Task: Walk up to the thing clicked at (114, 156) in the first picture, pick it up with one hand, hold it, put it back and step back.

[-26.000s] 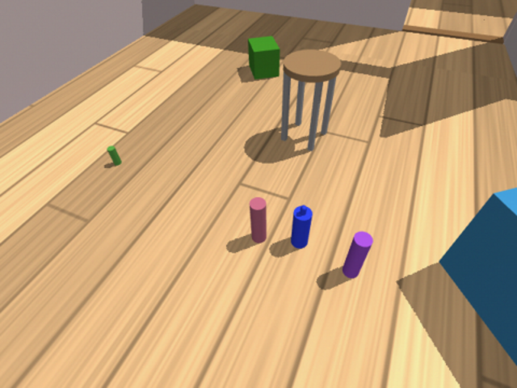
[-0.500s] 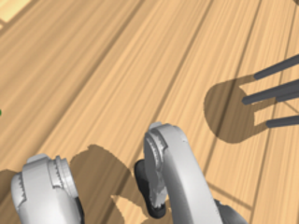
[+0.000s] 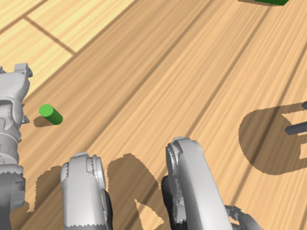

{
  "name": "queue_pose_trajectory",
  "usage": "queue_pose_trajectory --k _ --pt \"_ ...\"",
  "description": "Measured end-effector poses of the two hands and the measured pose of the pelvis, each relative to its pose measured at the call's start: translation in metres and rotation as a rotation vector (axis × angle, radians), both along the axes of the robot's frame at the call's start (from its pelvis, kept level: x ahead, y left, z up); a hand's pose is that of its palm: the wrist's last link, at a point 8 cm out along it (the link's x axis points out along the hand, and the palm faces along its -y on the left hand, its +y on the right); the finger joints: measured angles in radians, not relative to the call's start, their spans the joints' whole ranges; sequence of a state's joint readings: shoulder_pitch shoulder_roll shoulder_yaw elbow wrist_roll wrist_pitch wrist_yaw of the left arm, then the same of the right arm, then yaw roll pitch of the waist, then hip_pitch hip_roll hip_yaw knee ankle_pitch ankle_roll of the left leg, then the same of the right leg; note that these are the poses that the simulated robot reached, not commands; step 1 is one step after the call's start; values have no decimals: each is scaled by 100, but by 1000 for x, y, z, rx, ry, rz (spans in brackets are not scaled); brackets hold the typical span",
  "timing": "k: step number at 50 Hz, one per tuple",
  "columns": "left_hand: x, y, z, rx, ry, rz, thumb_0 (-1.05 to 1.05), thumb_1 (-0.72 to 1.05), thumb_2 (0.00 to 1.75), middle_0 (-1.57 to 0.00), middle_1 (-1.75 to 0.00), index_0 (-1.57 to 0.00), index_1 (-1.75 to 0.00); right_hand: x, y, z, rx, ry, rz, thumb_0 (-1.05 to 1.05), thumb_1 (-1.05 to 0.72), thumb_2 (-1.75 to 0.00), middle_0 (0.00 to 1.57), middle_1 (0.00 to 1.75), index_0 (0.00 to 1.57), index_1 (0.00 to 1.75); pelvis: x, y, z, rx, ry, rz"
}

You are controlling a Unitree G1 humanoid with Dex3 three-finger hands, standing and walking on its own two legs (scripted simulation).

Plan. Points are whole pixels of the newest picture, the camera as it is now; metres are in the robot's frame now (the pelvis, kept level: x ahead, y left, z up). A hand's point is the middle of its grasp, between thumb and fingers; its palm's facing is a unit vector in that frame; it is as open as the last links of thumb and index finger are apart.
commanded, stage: withdraw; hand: left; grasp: from above
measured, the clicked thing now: (52, 115) +0.48 +0.29 -0.29
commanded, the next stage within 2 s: home in 0.56 s
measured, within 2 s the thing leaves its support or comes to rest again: neither
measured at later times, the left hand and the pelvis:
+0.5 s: hand (26, 116) +0.43 +0.31 -0.14, palm faces -0.49 -0.04 -0.87, open 13.5 cm; pelvis -0.02 +0.00 +0.01, yaw +1 degrees
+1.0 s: hand (13, 106) +0.43 +0.29 -0.05, palm faces -0.39 -0.20 -0.90, open 11.3 cm; pelvis +0.00 +0.00 +0.07, yaw +2 degrees
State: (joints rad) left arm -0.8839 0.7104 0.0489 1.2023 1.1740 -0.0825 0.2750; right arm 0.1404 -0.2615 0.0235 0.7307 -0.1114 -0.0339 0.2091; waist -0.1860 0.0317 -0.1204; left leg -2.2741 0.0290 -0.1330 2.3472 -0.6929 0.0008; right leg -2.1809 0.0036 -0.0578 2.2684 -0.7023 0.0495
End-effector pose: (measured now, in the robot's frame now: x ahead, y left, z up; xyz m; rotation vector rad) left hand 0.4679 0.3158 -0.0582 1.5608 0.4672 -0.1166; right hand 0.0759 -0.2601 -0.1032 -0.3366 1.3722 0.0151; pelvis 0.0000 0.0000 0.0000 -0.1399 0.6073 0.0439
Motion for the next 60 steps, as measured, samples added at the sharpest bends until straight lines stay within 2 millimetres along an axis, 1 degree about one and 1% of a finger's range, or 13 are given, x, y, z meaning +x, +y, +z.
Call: queue_pose_trajectory --k 5,8,11,14,18,23,27,30,33,39,46,52,60 --pt "-8 -1 42 -16 90 -1 0 -45 95 -19 -93 -18 -94 12 -1 25 -10 -50 -6 0 -91 -91 20 30 20 30 -5 -1 30 16 -3 12" --pt "-14 -3 54 -40 127 -11 0 -45 96 -19 -93 -17 -95 13 -5 41 -36 -65 6 0 -91 -90 20 30 20 30 -9 -2 42 21 -10 16" --pt "-20 -5 54 -58 152 -35 0 -45 96 -19 -93 -17 -94 9 -12 52 -73 -62 20 0 -91 -90 20 30 20 30 -13 -3 48 24 -18 19" --pt "-25 -6 46 -68 160 -62 0 -44 95 -20 -92 -18 -94 1 -19 57 -111 -47 29 0 -91 -90 20 30 20 30 -16 -4 47 23 -22 21" --pt "-29 -7 24 -71 161 -94 0 -43 95 -21 -91 -19 -93 -14 -25 54 -152 -11 35 0 -91 -90 20 30 20 30 -19 -3 36 19 -27 20" --pt "-30 -8 -12 -73 153 -116 0 -43 94 -21 -91 -19 -92 -34 -25 39 -175 43 39 0 -91 -90 20 30 20 30 -22 -2 15 10 -37 18" --pt "-21 -9 -35 -71 109 -120 0 -43 93 -20 -91 -20 -92 -49 -18 23 -171 78 33 0 -91 -90 20 30 20 30 -22 0 -2 1 -42 17" --pt "-12 -10 -42 -59 50 -113 0 -42 93 -21 -91 -20 -91 -58 -11 12 -154 96 14 0 -91 -90 20 30 20 30 -21 0 -11 -3 -37 17" --pt "-3 -11 -39 -47 2 -91 0 -40 93 -21 -89 -21 -89 -62 -2 5 -126 102 -18 0 -90 -90 20 30 20 30 -18 1 -14 -2 -23 15" --pt "4 -13 -8 -26 -8 -41 0 -35 93 -23 -85 -23 -84 -56 12 6 -59 84 -77 0 -90 -90 20 30 20 30 -11 2 2 4 10 12" --pt "-11 -14 38 -82 54 9 0 -15 91 -23 -69 -22 -69 -31 11 33 -25 26 -104 0 -90 -89 20 30 20 30 -5 3 39 12 23 15" --pt "-52 -16 85 -240 26 61 0 22 89 -22 -52 -22 -52 8 3 74 -36 -61 -89 1 -90 -90 20 30 20 30 -2 4 81 18 9 24" --pt "-125 -14 142 -451 27 226 1 68 89 -21 -36 -21 -36 82 8 141 -50 -258 -20 1 -90 -90 20 30 20 30 0 4 140 36 -47 47"
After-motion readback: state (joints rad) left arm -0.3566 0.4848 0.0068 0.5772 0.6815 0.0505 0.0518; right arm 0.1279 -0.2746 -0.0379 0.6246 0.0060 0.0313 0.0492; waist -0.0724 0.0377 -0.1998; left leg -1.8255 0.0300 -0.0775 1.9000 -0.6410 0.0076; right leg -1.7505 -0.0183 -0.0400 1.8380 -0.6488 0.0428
